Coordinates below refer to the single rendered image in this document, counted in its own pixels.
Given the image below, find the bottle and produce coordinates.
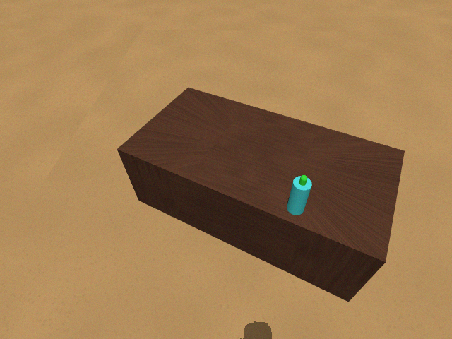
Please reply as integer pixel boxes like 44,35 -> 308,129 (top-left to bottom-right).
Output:
287,175 -> 312,215

